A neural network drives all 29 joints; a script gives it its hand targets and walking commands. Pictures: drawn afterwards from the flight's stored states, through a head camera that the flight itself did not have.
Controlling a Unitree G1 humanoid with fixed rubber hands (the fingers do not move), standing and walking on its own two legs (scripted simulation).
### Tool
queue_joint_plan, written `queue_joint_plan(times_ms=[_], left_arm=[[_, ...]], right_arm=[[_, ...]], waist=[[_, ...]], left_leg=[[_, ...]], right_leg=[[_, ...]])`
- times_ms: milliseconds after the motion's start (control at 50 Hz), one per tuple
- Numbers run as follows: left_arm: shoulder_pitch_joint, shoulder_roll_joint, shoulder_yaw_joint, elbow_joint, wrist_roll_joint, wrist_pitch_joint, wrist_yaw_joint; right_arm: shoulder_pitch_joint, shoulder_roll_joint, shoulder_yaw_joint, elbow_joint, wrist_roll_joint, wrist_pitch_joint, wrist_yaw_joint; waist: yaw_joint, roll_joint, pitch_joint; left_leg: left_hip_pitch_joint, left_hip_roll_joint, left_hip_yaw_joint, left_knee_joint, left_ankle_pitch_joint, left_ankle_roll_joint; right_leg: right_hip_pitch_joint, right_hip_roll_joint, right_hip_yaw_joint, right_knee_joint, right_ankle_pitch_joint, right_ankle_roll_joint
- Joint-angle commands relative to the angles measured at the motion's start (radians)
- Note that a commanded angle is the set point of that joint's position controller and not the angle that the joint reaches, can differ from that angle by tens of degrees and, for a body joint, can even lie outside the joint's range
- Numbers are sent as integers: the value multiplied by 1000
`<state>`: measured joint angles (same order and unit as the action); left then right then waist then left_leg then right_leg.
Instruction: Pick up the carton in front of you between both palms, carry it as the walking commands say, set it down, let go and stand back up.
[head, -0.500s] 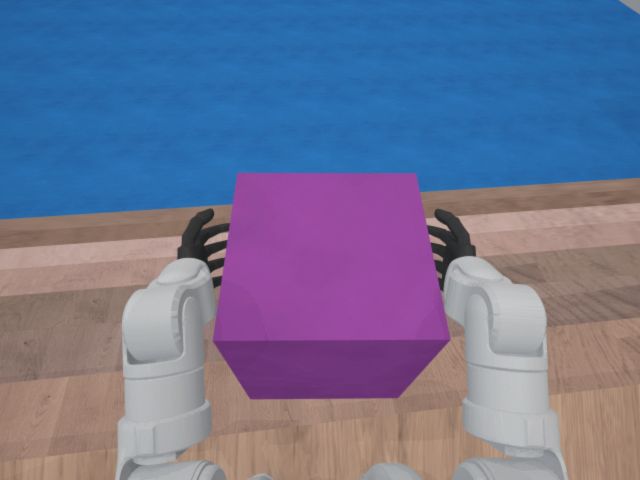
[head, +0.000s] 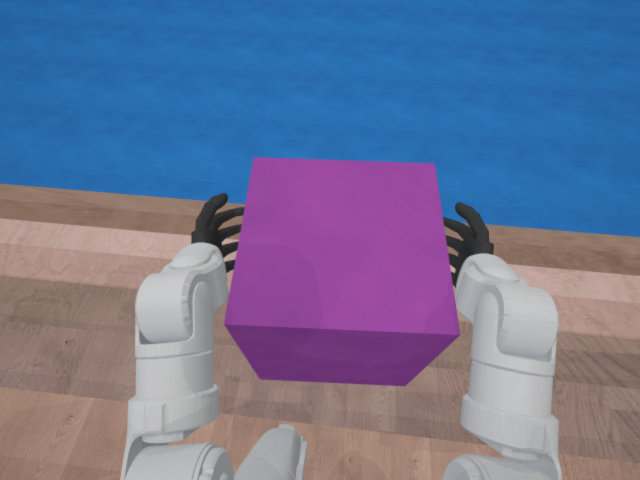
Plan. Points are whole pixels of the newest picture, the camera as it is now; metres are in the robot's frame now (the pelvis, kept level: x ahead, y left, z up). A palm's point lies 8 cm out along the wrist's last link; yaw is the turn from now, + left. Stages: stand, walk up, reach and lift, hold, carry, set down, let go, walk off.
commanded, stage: carry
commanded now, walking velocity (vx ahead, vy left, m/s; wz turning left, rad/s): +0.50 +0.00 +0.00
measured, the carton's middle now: (337, 283) +0.34 +0.04 +0.02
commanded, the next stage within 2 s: none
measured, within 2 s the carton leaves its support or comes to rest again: neither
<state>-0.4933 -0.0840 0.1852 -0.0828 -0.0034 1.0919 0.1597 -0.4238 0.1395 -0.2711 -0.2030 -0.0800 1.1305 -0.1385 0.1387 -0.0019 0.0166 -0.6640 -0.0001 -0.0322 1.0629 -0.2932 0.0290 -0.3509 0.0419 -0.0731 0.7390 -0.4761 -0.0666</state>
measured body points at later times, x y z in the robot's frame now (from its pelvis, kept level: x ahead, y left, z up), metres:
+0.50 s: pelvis +0.35 +0.07 -0.24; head +0.39 +0.07 +0.21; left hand +0.70 +0.20 -0.17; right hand +0.69 -0.11 -0.16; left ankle +0.21 +0.11 -0.87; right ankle +0.52 -0.02 -0.93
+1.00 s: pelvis +0.76 +0.10 -0.48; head +0.75 +0.09 -0.03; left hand +1.11 +0.22 -0.40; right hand +1.07 -0.08 -0.41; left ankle +0.79 +0.16 -1.19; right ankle +0.64 +0.00 -1.00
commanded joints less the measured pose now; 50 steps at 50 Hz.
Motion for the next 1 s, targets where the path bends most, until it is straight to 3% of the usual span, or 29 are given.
queue_joint_plan(times_ms=[0,60,100,120,160,180,200,240,260,280,320,380,460,480,520,540,560,580,640,700,780,820,840,860,880,900,920,940,980], left_arm=[[-657,-939,-767,-138,-380,-12,-160],[-547,-881,-726,-59,-336,8,-151],[-515,-854,-698,-10,-318,17,-152],[-496,-839,-664,9,-291,22,-149],[-485,-773,-584,20,-218,37,-125],[-502,-751,-552,30,-178,46,-103],[-474,-655,-461,92,-128,69,-78],[-449,-597,-398,103,-61,77,-36],[-450,-618,-383,102,-37,73,-23],[-473,-677,-385,76,-52,65,-29],[-610,-756,-421,12,-91,19,-48],[-626,-841,-522,-43,-144,-38,-71],[-513,-838,-606,-66,-149,-70,-85],[-489,-824,-609,-67,-145,-73,-91],[-424,-800,-618,-44,-149,-81,-100],[-395,-802,-623,-36,-158,-85,-110],[-389,-795,-630,-4,-165,-87,-111],[-378,-809,-662,30,-202,-91,-114],[-511,-909,-769,-25,-332,-122,-138],[-586,-1001,-793,12,-373,-170,-162],[-490,-992,-763,48,-335,-226,-161],[-408,-965,-744,77,-308,-243,-154],[-355,-943,-724,104,-288,-249,-153],[-319,-916,-704,113,-267,-252,-147],[-278,-882,-684,111,-237,-252,-136],[-295,-839,-651,75,-198,-253,-124],[-282,-782,-621,72,-161,-241,-106],[-202,-731,-559,107,-124,-222,-86],[-147,-633,-468,108,-59,-218,-42]], right_arm=[[-588,734,677,-25,203,-47,74],[-532,663,664,7,196,-29,66],[-515,629,643,25,189,-15,59],[-511,623,643,34,183,-9,57],[-524,601,651,43,219,3,63],[-552,591,641,67,251,12,67],[-601,570,660,112,288,20,59],[-702,641,694,108,396,19,61],[-758,704,705,118,428,15,69],[-832,743,720,76,474,-2,80],[-943,870,750,47,510,-37,104],[-889,937,783,48,512,-81,116],[-648,884,765,103,421,-118,108],[-598,869,760,113,401,-126,105],[-521,852,760,138,361,-135,107],[-560,831,744,106,333,-142,101],[-512,799,720,128,293,-138,97],[-439,751,674,164,240,-133,83],[-339,696,577,185,160,-164,61],[-430,759,595,151,149,-220,71],[-422,803,681,158,193,-277,81],[-428,790,711,129,208,-291,76],[-416,781,727,122,209,-292,71],[-415,762,742,117,203,-293,67],[-397,735,745,101,209,-293,60],[-363,719,745,116,217,-287,60],[-337,702,744,142,221,-276,58],[-369,658,770,143,262,-269,47],[-427,689,814,132,355,-261,44]], waist=[[23,-42,-418],[7,6,-322],[-102,-147,-325],[-205,-147,-414],[-391,21,-386],[-408,135,-228],[-224,238,-195],[-195,120,-251],[-188,18,-289],[-178,56,-337],[-201,-8,-325],[-229,15,-369],[-269,58,-346],[-230,127,-359],[1,57,-504],[129,-117,-416],[49,-253,-368],[-60,-121,-394],[-82,17,-419],[-72,15,-408],[-22,37,-364],[-16,-67,-335],[-45,-174,-350],[-151,-166,-425],[-292,-86,-469],[-376,76,-376],[-344,144,-329],[-215,140,-379],[-236,4,-369]], left_leg=[[-204,19,12,-178,390,9],[186,-25,88,-574,786,-10],[479,-31,139,-486,844,6],[656,-68,213,-354,831,18],[762,-8,162,-602,668,73],[696,73,73,-626,588,86],[801,164,-177,-383,1116,55],[756,251,-425,-388,762,175],[706,221,-470,-374,603,172],[627,310,-574,-399,582,237],[482,252,-517,-372,491,233],[511,87,-306,-157,323,158],[349,-10,-76,-70,198,134],[326,2,-34,16,213,139],[221,63,58,389,677,53],[45,-21,123,836,249,-8],[-215,-158,90,1003,-453,-33],[-296,-102,-50,780,-367,4],[-323,-2,-144,424,-223,-10],[-84,3,-19,245,101,-20],[-2,-45,70,-305,644,1],[292,-100,151,-479,718,-7],[407,-100,159,-457,683,11],[576,-117,230,-352,717,28],[744,-100,192,-443,616,62],[753,-20,128,-580,609,125],[884,103,-74,-397,889,148],[957,209,-388,-347,979,232],[873,263,-574,-322,549,313]], right_leg=[[493,-187,310,9,470,-137],[112,-94,164,49,134,-88],[-70,-116,81,162,124,-65],[-68,-127,17,331,329,-38],[-94,-83,-71,893,507,33],[-256,15,-48,1166,-98,47],[-527,49,107,1166,-220,58],[-632,-36,180,950,-65,50],[-649,-58,176,803,8,51],[-606,-86,185,678,100,57],[-503,-82,144,514,196,73],[-474,-44,92,287,591,8],[-68,40,-46,-133,935,14],[47,46,-67,-147,929,4],[410,49,-82,-64,820,-52],[486,-56,15,-203,784,-145],[597,-182,261,-26,1102,-211],[612,-258,523,-42,1002,-211],[385,-336,706,-42,611,-299],[148,-290,595,-12,764,-247],[114,-45,314,222,369,-126],[-31,-18,193,244,336,-124],[-54,-33,172,317,364,-126],[-74,-67,89,486,553,-85],[-136,-96,43,688,763,-35],[-221,-8,-11,1086,445,16],[-493,93,13,1237,-229,49],[-621,51,148,1088,-177,37],[-776,-26,245,887,-88,36]])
